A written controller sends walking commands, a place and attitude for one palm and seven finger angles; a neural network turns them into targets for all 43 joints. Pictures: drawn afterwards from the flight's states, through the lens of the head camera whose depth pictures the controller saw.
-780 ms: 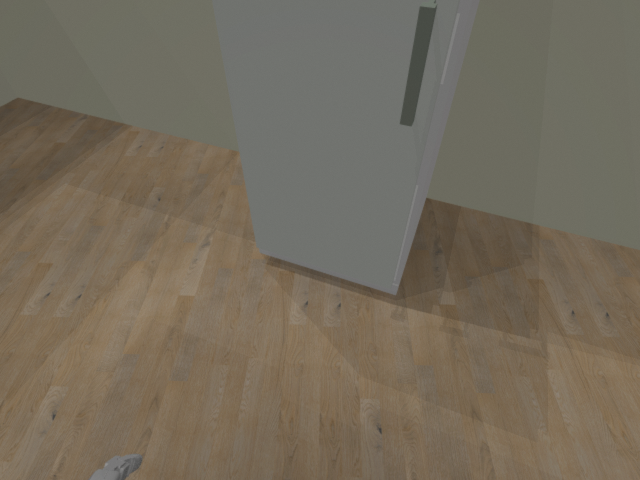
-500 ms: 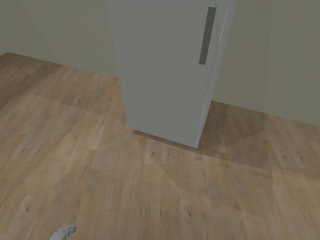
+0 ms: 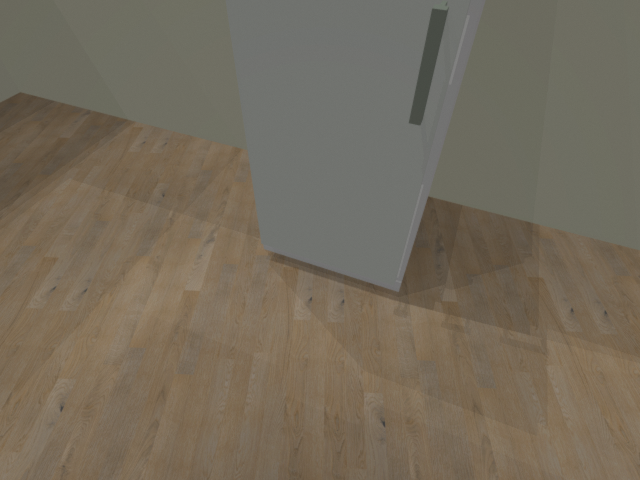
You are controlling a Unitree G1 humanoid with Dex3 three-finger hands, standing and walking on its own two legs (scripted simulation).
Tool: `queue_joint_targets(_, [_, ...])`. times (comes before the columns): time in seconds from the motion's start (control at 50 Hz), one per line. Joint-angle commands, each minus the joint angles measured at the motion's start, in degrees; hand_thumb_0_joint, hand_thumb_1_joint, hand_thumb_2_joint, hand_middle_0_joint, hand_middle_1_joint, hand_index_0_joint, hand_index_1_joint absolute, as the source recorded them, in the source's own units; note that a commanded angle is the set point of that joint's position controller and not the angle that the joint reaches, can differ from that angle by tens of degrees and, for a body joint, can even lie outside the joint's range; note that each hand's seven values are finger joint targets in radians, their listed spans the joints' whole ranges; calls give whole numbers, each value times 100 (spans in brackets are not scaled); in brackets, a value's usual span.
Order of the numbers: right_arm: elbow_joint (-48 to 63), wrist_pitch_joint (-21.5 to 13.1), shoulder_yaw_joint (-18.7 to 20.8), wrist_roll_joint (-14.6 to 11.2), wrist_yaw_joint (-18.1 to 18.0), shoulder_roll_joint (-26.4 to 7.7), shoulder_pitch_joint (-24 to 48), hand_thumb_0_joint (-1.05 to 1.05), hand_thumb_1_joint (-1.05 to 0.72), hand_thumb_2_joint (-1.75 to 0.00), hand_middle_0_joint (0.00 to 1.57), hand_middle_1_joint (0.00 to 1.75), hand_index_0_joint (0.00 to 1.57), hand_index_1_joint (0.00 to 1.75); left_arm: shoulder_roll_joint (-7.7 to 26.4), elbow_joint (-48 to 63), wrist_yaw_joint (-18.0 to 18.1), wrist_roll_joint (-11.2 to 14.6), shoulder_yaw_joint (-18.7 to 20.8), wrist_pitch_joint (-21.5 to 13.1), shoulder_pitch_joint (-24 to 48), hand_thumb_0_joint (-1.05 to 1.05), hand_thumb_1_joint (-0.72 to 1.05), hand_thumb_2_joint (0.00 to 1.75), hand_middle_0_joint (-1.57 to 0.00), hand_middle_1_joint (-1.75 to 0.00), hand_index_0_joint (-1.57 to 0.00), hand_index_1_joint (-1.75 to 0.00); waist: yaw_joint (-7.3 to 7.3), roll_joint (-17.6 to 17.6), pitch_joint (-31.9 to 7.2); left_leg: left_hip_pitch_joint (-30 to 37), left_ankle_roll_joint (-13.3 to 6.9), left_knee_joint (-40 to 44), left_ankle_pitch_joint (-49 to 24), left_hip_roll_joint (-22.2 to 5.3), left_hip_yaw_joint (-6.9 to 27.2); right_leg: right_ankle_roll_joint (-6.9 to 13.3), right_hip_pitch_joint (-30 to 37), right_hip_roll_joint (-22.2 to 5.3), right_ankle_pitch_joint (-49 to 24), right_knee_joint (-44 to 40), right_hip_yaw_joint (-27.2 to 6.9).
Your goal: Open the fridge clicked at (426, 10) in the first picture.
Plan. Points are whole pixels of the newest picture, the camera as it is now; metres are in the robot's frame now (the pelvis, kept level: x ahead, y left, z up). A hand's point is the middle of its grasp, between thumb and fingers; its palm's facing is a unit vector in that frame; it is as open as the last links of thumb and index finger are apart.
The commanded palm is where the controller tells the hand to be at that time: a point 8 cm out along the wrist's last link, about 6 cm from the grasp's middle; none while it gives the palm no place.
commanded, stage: stand and wait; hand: right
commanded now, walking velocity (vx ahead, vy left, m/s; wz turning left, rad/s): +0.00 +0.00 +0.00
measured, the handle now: (428, 66) +0.88 -0.18 +0.12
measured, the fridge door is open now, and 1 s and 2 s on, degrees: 0 0 0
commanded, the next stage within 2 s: look at it before walking up in 0.04 s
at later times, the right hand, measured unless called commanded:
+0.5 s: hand out of the picture +0.08 -0.24 -0.16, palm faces -0.03 +0.94 -0.33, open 7.4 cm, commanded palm none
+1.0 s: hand out of the picture +0.07 -0.23 -0.16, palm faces +0.04 +0.95 -0.31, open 7.4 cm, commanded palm none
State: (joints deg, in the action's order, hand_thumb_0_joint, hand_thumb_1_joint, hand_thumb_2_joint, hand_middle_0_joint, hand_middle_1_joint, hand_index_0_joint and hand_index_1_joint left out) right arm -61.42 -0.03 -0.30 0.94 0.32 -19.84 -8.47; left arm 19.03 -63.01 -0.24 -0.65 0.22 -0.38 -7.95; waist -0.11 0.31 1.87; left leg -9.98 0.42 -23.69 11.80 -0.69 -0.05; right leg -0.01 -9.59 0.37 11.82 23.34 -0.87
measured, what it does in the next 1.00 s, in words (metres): stands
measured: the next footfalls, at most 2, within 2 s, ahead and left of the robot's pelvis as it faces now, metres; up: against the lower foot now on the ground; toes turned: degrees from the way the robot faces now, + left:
left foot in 1.56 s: +0.01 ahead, +0.11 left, +0.00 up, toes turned -14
right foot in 1.92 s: +0.02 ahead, -0.13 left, +0.00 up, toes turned -23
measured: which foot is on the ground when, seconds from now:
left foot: down 0.00-1.00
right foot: down 0.00-1.00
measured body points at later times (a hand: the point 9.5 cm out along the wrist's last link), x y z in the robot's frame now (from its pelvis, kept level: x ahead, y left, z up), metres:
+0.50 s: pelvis +0.01 +0.01 +0.00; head +0.01 +0.00 +0.45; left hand +0.09 +0.30 -0.13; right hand +0.09 -0.29 -0.13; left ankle +0.01 +0.12 -0.74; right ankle +0.01 -0.12 -0.74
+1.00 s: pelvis +0.00 +0.00 +0.00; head +0.02 +0.00 +0.44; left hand +0.09 +0.28 -0.14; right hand +0.07 -0.28 -0.14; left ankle +0.01 +0.12 -0.74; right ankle +0.01 -0.12 -0.74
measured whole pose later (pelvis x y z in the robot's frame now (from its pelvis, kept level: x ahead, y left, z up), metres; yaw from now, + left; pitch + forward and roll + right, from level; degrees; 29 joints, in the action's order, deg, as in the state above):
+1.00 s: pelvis +0.00 +0.00 +0.00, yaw -3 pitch -1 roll +0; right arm -59.0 1.4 0.4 0.9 -0.9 -17.3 -7.9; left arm 16.9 -60.9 0.0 -0.7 0.3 1.4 -8.0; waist 0.0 0.0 2.5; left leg -11.6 0.2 -26.9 14.2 -1.2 -3.1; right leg -0.5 -13.1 0.9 13.6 27.8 -3.8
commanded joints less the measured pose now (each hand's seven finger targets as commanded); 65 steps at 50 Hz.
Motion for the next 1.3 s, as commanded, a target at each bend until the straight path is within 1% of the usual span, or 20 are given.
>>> queue_joint_targets(0.0, [344,-154,232,-29,-98,-1138,261,0,-90,-90,20,30,20,30,1174,368,68,13,208,-135,315,0,90,90,-20,-30,-20,-30,0,26,-309,24,-226,519,-100,-633,638,177,-28,-633,-335,-443,-549])
queue_joint_targets(0.26, [320,-150,230,-29,-95,-1127,337,0,-90,-90,20,30,20,30,1181,315,77,10,187,-148,362,0,90,90,-20,-30,-20,-30,0,-81,-273,75,-211,533,-301,-617,608,155,19,-663,-455,-542,-537])
queue_joint_targets(0.6, [296,-179,243,-35,-102,-1145,281,0,-90,-90,20,30,20,30,1184,321,98,26,186,-147,394,0,90,90,-20,-30,-20,-30,-1,-18,-510,304,-223,508,-997,-648,580,134,281,-693,-964,-456,-490])
queue_joint_targets(0.78, [311,-141,258,-34,-101,-1153,328,0,-90,-90,20,30,20,30,1189,345,89,18,172,-125,410,0,90,90,-20,-30,-20,-30,0,-55,-308,302,-185,483,-791,-656,484,135,99,-675,-911,-510,-557])
queue_joint_targets(0.88, [340,54,197,-39,-184,-586,-84,0,-90,-90,20,30,20,30,509,413,55,-2,75,57,90,0,90,90,-20,-30,-20,-30,-53,21,-333,327,-55,113,-838,-808,320,46,-396,-566,-1094,-25,-520])
queue_joint_targets(0.92, [431,87,254,-29,-208,-653,-169,0,-90,-90,20,30,20,30,486,510,50,-4,105,109,31,0,90,90,-20,-30,-20,-30,-70,183,-393,381,-146,46,-916,-1005,376,20,-634,-464,-1078,324,-466])
queue_joint_targets(0.96, [539,111,308,-17,-222,-757,-207,0,-90,-90,20,30,20,30,448,608,46,-1,158,164,-49,0,90,90,-20,-30,-20,-30,-69,474,-390,227,-360,139,-856,-1335,528,-13,-746,-316,-768,824,-316])
queue_joint_targets(1.0, [684,120,355,9,-239,-791,-184,0,-90,-90,20,30,20,30,388,700,46,-5,216,210,-157,0,90,90,-20,-30,-20,-30,-48,783,-357,65,-636,213,-949,-1683,644,-43,-872,-206,-50,1431,-151])
queue_joint_targets(1.02, [738,114,368,21,-251,-785,-145,0,-90,-90,20,30,20,30,327,736,44,-3,238,220,-214,0,90,90,-20,-30,-20,-30,-11,896,-304,-6,-779,157,-1188,-1823,680,-67,-921,-183,617,1602,-80])
queue_joint_targets(1.06, [853,116,389,52,-256,-720,-73,0,-90,-90,20,30,20,30,215,754,28,-1,270,235,-364,0,90,90,-20,-30,-20,-30,59,980,-200,-303,-844,23,-1325,-1901,474,-95,-748,-259,991,1528,117])
queue_joint_targets(1.08, [896,124,391,47,-249,-673,7,0,-90,-90,20,30,20,30,179,725,15,-2,276,220,-544,0,90,90,-20,-30,-20,-30,167,838,-190,-529,-701,-224,-1145,-1792,275,-83,-465,-307,609,1131,120])
queue_joint_targets(1.1, [978,160,385,22,-232,-546,35,0,-90,-90,20,30,20,30,261,743,7,-16,304,192,-726,0,90,90,-20,-30,-20,-30,231,299,-196,-948,-381,-724,-506,-1422,-106,66,-167,-539,-189,593,-319])
queue_joint_targets(1.12, [1054,209,344,-14,-207,-207,-1,0,-90,-90,20,30,20,30,580,764,3,-73,362,146,-868,0,90,90,-20,-30,-20,-30,292,-1146,-61,-1435,69,-1791,850,-545,-639,423,-272,-1248,-658,-227,-1749])
queue_joint_targets(1.14, [1157,219,315,-16,-233,-74,228,0,-90,-90,20,30,20,30,760,740,50,-91,417,115,-1012,0,90,90,-20,-30,-20,-30,379,-1857,40,-1666,202,-2930,2218,-77,-450,885,-394,-1831,-874,-1066,-2826])
queue_joint_targets(1.16, [1103,250,351,3,-250,-152,136,0,-90,-90,20,30,20,30,728,724,117,-53,417,108,-948,0,90,90,-20,-30,-20,-30,268,-1493,32,-1709,137,-3460,2092,-219,132,981,-433,-1798,-801,-1125,-2819])
queue_joint_targets(1.18, [1034,244,375,-1,-229,-122,-9,0,-90,-90,20,30,20,30,590,788,155,-31,399,89,-816,0,90,90,-20,-30,-20,-30,163,-1214,-23,-1822,125,-3637,1820,-311,235,996,-433,-1665,-618,-1091,-2559])
queue_joint_targets(1.2, [991,217,376,17,-193,-108,-67,0,-90,-90,20,30,20,30,516,851,160,-31,389,76,-677,0,90,90,-20,-30,-20,-30,91,-892,-171,-1840,137,-3742,1657,-329,185,1053,-270,-1578,-619,-886,-2409])
queue_joint_targets(1.22, [925,206,373,9,-180,-10,-149,0,-90,-90,20,30,20,30,457,862,169,-41,388,73,-600,0,90,90,-20,-30,-20,-30,59,-780,-278,-1795,162,-3755,1509,-317,168,1046,-185,-1448,-657,-809,-2127])
queue_joint_targets(1.24, [884,197,366,4,-168,98,-247,0,-90,-90,20,30,20,30,392,866,178,-40,390,70,-608,0,90,90,-20,-30,-20,-30,48,-761,-440,-1744,190,-3598,1426,-289,116,1027,-41,-1318,-738,-739,-1915])
queue_joint_targets(1.28, [862,193,351,-7,-162,215,-253,0,-90,-90,20,30,20,30,328,836,188,-36,411,76,-740,0,90,90,-20,-30,-20,-30,120,-716,-544,-1698,228,-3290,1382,-212,15,1007,193,-1182,-827,-690,-1818])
